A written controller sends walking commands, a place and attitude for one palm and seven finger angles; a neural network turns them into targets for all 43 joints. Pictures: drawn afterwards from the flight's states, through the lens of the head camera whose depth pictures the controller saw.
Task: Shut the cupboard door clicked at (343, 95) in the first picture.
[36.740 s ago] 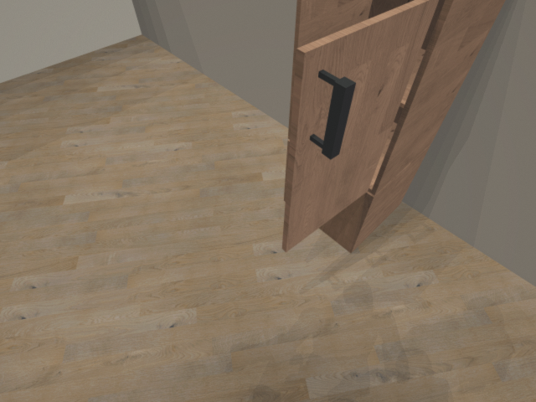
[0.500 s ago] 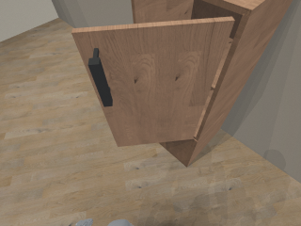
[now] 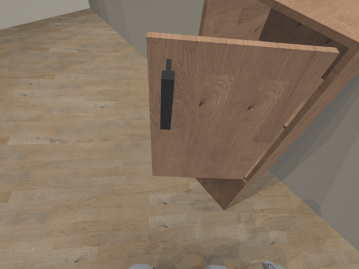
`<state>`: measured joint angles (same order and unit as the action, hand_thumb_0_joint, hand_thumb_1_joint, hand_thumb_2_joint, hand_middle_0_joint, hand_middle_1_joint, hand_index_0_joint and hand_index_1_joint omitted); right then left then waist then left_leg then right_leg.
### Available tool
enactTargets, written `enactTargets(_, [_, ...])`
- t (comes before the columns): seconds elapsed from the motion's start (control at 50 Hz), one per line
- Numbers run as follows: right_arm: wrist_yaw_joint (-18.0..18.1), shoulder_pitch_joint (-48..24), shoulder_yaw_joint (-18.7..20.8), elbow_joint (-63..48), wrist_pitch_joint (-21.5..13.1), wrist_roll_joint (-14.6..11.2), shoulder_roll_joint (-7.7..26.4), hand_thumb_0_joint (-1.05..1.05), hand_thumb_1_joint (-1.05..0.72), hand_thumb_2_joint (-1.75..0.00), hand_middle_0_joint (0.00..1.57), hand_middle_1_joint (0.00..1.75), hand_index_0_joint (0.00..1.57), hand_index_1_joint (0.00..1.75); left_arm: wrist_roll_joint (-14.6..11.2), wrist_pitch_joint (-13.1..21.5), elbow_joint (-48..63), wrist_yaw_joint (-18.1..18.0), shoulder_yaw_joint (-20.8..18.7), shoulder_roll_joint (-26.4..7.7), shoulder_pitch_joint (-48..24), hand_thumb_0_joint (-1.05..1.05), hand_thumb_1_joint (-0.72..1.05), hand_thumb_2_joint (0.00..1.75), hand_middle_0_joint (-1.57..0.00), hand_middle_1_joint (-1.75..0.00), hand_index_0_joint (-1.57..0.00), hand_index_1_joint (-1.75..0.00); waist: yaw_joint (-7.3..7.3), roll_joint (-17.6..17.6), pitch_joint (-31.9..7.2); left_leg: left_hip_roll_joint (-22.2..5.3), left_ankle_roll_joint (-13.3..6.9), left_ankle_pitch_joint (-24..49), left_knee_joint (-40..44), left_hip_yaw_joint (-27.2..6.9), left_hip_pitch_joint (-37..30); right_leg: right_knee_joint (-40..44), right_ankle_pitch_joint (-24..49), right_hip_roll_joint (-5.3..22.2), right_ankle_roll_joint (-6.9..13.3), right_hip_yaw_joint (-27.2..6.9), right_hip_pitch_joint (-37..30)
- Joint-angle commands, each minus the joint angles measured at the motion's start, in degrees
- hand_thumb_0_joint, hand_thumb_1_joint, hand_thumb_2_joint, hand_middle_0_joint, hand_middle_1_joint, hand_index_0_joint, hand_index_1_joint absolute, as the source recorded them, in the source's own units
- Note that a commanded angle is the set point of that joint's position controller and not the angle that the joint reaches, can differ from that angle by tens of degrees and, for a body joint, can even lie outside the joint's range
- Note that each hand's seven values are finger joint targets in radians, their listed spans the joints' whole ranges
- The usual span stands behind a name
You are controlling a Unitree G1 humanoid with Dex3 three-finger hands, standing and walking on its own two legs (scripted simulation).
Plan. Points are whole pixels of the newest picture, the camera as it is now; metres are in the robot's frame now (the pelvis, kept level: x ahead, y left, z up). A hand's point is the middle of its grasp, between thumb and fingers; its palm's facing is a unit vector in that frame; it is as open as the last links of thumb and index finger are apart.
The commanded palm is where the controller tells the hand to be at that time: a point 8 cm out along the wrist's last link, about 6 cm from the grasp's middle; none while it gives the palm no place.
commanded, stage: come to a stop and stand still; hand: left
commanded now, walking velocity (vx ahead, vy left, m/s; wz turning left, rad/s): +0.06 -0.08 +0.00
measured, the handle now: (167, 96) +0.44 +0.08 +0.13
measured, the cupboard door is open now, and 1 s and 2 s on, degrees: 50 50 50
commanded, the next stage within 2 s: look again from close up in 1.28 s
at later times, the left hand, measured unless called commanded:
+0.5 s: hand out of the picture -0.02 +0.12 -0.18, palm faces +0.00 -0.99 -0.16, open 7.3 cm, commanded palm none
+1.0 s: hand out of the picture -0.03 +0.10 -0.18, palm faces +0.06 -0.99 -0.14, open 7.4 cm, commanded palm none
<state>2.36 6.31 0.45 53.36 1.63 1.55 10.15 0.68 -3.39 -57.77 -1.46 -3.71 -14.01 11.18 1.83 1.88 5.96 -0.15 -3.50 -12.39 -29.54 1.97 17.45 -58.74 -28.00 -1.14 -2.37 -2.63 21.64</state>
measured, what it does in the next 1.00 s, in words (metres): steps on the spot: right foot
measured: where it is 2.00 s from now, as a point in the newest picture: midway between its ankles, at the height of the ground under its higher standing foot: outside the picture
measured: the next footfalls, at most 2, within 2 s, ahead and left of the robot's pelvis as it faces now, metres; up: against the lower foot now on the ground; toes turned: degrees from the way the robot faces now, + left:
right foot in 0.24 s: -0.04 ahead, -0.16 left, +0.00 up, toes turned +1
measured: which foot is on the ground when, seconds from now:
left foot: down 0.00-1.00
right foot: up 0.00-0.22, down 0.24-1.00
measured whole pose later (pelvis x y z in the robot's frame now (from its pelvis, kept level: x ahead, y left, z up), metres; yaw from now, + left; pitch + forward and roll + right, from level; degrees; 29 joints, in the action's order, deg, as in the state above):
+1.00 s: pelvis +0.00 -0.05 +0.00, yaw +0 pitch -1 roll +0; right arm 2.6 14.0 0.8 65.1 0.0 0.7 8.1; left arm 0.4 0.3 -66.3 -2.0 -0.8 -6.3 18.3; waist 0.1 1.4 2.8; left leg -1.2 0.8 -10.9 -25.9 0.8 13.9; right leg -22.5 -19.7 -0.2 0.4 -0.6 1.7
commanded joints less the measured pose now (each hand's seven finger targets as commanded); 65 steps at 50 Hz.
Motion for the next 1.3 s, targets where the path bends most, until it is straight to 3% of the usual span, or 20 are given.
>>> enactTargets(0.0, [0.85, 6.98, 3.27, -0.23, -1.03, -0.23, 11.31, 0.00, -0.90, -0.90, 0.20, 0.30, 0.20, 0.30, 0.46, 0.20, 2.45, 0.52, -0.13, -3.20, 3.43, 0.00, 0.90, 0.90, -0.20, -0.30, -0.20, -0.30, -3.32, -9.67, -11.22, -16.46, -6.97, 16.01, 12.11, -15.50, -12.76, 5.21, 0.38, 1.38, -0.33, -0.31, 1.26])
enactTargets(0.04, [0.69, 7.75, 3.58, 0.83, -0.96, -0.05, 11.32, 0.00, -0.90, -0.90, 0.20, 0.30, 0.20, 0.30, 0.59, 0.36, 2.60, 0.86, 0.31, -2.67, 1.91, 0.00, 0.90, 0.90, -0.20, -0.30, -0.20, -0.30, -4.05, -10.03, -8.42, -16.83, -6.78, 10.23, 13.22, -16.19, -10.42, 12.31, -0.86, 1.89, 0.32, 1.11, -1.06])
enactTargets(0.08, [0.33, 8.88, 3.89, 2.13, -0.85, 0.06, 11.87, 0.00, -0.90, -0.90, 0.20, 0.30, 0.20, 0.30, 0.39, 0.49, 1.90, 1.03, 0.70, -1.50, 2.30, 0.00, 0.90, 0.90, -0.20, -0.30, -0.20, -0.30, -4.32, -10.74, -8.91, -15.43, -5.62, 2.83, 14.84, -16.39, -9.04, 18.74, -0.33, 1.06, 0.98, 2.37, -4.98])
enactTargets(0.14, [-0.06, 8.10, 3.94, 3.58, -0.93, -0.46, 10.64, 0.00, -0.90, -0.90, 0.20, 0.30, 0.20, 0.30, 0.34, 1.14, -0.87, 0.88, 0.79, -1.12, 6.96, 0.00, 0.90, 0.90, -0.20, -0.30, -0.20, -0.30, -1.85, -9.29, -7.04, -12.61, -2.85, -5.22, 14.70, -14.41, -2.33, 33.43, 9.76, 0.51, 2.02, 4.12, -14.23])
enactTargets(0.16, [-0.31, 8.42, 3.76, 3.94, -0.90, -0.74, 9.41, 0.00, -0.90, -0.90, 0.20, 0.30, 0.20, 0.30, 0.37, 1.47, -1.69, 0.66, 0.69, -1.61, 8.89, 0.00, 0.90, 0.90, -0.20, -0.30, -0.20, -0.30, -1.52, -7.17, -7.22, -9.99, -0.68, -7.14, 14.16, -12.23, -0.06, 39.34, 11.85, 1.29, 2.66, 2.79, -18.18])
enactTargets(0.18, [-0.55, 8.46, 3.52, 4.32, -0.88, -0.96, 7.58, 0.00, -0.90, -0.90, 0.20, 0.30, 0.20, 0.30, 0.56, 1.88, -2.32, 0.32, 0.56, -2.84, 9.38, 0.00, 0.90, 0.90, -0.20, -0.30, -0.20, -0.30, -1.66, -4.71, -5.51, -6.79, 1.92, -10.07, 12.11, -9.56, 3.36, 42.05, 8.61, 5.16, 4.69, -2.46, -18.85])
enactTargets(0.2, [-0.84, 8.44, 2.89, 4.37, -0.78, -1.04, 5.57, 0.00, -0.90, -0.90, 0.20, 0.30, 0.20, 0.30, 0.55, 2.17, -2.27, 0.17, 0.54, -4.44, 8.67, 0.00, 0.90, 0.90, -0.20, -0.30, -0.20, -0.30, -2.22, -1.32, -3.74, -3.08, 3.95, -10.60, 8.91, -5.91, 1.96, 44.98, 1.97, 9.99, 7.17, -7.52, -12.94])
enactTargets(0.22, [-1.19, 8.97, 2.47, 4.51, -0.60, -0.97, 4.08, 0.00, -0.90, -0.90, 0.20, 0.30, 0.20, 0.30, 0.48, 2.24, -2.01, 0.25, 0.67, -6.05, 7.06, 0.00, 0.90, 0.90, -0.20, -0.30, -0.20, -0.30, -3.42, -0.27, -3.94, -0.79, 4.83, -7.28, 6.19, -3.58, -3.88, 47.05, -2.59, 12.71, 8.34, -9.30, -5.67])
enactTargets(0.24, [-1.34, 10.38, 2.14, 5.47, -0.53, -0.73, 2.72, 0.00, -0.90, -0.90, 0.20, 0.30, 0.20, 0.30, 0.45, 2.96, -2.21, 0.17, 0.97, -5.51, 4.18, 0.00, 0.90, 0.90, -0.20, -0.30, -0.20, -0.30, -4.44, 5.38, -3.40, -0.54, 4.65, -4.06, 4.43, -2.46, -6.76, 48.58, -3.61, 11.93, 8.06, -8.96, -1.64])
enactTargets(0.26, [-1.35, 11.23, 1.95, 6.56, -0.89, -0.53, 3.33, 0.00, -0.90, -0.90, 0.20, 0.30, 0.20, 0.30, 0.27, 3.55, -2.20, 0.09, 1.49, -4.30, 2.74, 0.00, 0.90, 0.90, -0.20, -0.30, -0.20, -0.30, -4.52, 8.37, -1.76, -1.52, 4.13, 0.45, 3.93, -2.95, -7.42, 47.82, 1.45, 10.74, 7.41, -7.75, -0.97])
enactTargets(0.3, [-1.12, 13.84, 1.68, 8.83, -1.75, -0.72, 4.34, 0.00, -0.90, -0.90, 0.20, 0.30, 0.20, 0.30, -0.20, 4.02, -3.26, -0.03, 2.17, -2.27, 3.33, 0.00, 0.90, 0.90, -0.20, -0.30, -0.20, -0.30, -4.69, 5.11, -2.37, -3.76, 3.64, 6.88, 6.59, -4.71, -9.55, 44.07, 9.54, 7.74, 5.59, -4.07, -3.80])
enactTargets(0.36, [-0.83, 14.30, 1.48, 10.58, -1.78, -0.81, 4.57, 0.00, -0.90, -0.90, 0.20, 0.30, 0.20, 0.30, -0.27, 3.45, -4.84, -0.33, 2.30, -1.07, 5.75, 0.00, 0.90, 0.90, -0.20, -0.30, -0.20, -0.30, -3.56, 0.13, 1.60, -4.60, 3.45, 3.90, 9.14, -5.65, -6.45, 43.19, 8.00, 6.11, 4.51, -2.84, -5.23])
enactTargets(0.4, [-0.59, 14.67, 1.17, 11.12, -1.70, -0.79, 4.02, 0.00, -0.90, -0.90, 0.20, 0.30, 0.20, 0.30, -0.45, 3.39, -5.73, -0.39, 2.36, -0.59, 7.20, 0.00, 0.90, 0.90, -0.20, -0.30, -0.20, -0.30, -3.09, -1.05, 1.79, -4.34, 3.48, 2.62, 9.54, -5.48, -5.66, 43.37, 7.72, 6.20, 4.64, -3.25, -6.18])
enactTargets(0.54, [-0.22, 16.35, 1.18, 12.11, -1.61, -0.79, 2.49, 0.00, -0.90, -0.90, 0.20, 0.30, 0.20, 0.30, -0.37, 3.58, -6.83, -0.67, 2.32, 1.03, 9.40, 0.00, 0.90, 0.90, -0.20, -0.30, -0.20, -0.30, -2.80, 0.36, 1.48, -4.27, 3.37, 3.15, 8.31, -5.00, -6.28, 43.82, 8.22, 5.98, 4.82, -3.05, -6.79])
enactTargets(0.76, [0.29, 14.70, 1.25, 11.67, -2.20, -1.03, 2.16, 0.00, -0.90, -0.90, 0.20, 0.30, 0.20, 0.30, -0.19, 3.91, -7.60, -1.08, 2.39, 3.04, 11.99, 0.00, 0.90, 0.90, -0.20, -0.30, -0.20, -0.30, -2.67, -1.06, -0.80, -5.24, 2.53, 9.95, 6.58, -5.29, -8.16, 41.54, 18.36, 5.80, 4.49, -2.41, -9.80])
enactTargets(1.1, [0.39, 10.29, 1.16, 10.26, -2.48, -1.06, 3.99, 0.00, -0.90, -0.90, 0.20, 0.30, 0.20, 0.30, -0.06, 4.02, -7.02, -1.15, 2.20, 0.95, 11.68, 0.00, 0.90, 0.90, -0.20, -0.30, -0.20, -0.30, -2.25, -0.93, -3.40, -5.25, 2.52, 17.59, 4.83, -4.40, -10.94, 40.43, 30.04, 6.76, 3.79, -1.17, -14.04])
enactTargets(1.2, [0.35, 9.78, 1.11, 10.18, -2.39, -1.00, 4.43, 0.00, -0.90, -0.90, 0.20, 0.30, 0.20, 0.30, -0.08, 3.95, -6.66, -1.16, 2.20, 0.58, 11.09, 0.00, 0.90, 0.90, -0.20, -0.30, -0.20, -0.30, -2.22, -1.11, -3.10, -5.14, 2.61, 17.83, 5.08, -4.39, -10.72, 40.64, 30.35, 6.77, 3.72, -1.10, -14.72])
enactTargets(1.24, [0.29, 9.74, 1.15, 10.25, -2.39, -1.08, 4.57, 0.00, -0.90, -0.90, 0.20, 0.30, 0.20, 0.30, -0.02, 3.91, -6.34, -1.16, 2.22, 0.26, 10.69, 0.00, 0.90, 0.90, -0.20, -0.30, -0.20, -0.30, -2.14, 0.38, -2.34, -5.21, 2.56, 17.36, 5.45, -4.53, -10.43, 40.94, 29.56, 6.63, 3.64, -0.82, -14.79])
enactTargets(1.28, [0.28, 9.56, 1.12, 10.21, -2.43, -0.99, 4.69, 0.00, -0.90, -0.90, 0.20, 0.30, 0.20, 0.30, -0.09, 3.86, -6.23, -1.16, 2.21, 0.22, 10.54, 0.00, 0.90, 0.90, -0.20, -0.30, -0.20, -0.30, -2.14, -0.90, -3.12, -5.10, 2.58, 18.28, 5.37, -4.54, -10.96, 40.67, 29.90, 6.80, 3.64, -0.87, -15.20])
